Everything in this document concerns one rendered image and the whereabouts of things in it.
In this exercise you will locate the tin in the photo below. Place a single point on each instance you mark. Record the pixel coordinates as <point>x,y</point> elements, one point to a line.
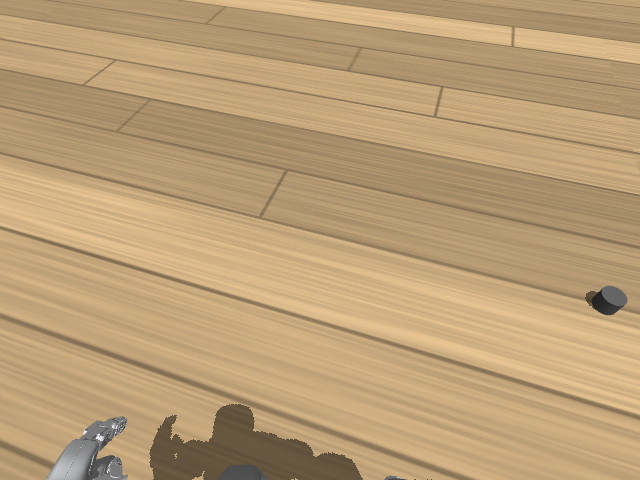
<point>609,300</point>

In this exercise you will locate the left robot hand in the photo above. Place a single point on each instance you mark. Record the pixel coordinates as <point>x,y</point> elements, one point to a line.
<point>78,460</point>

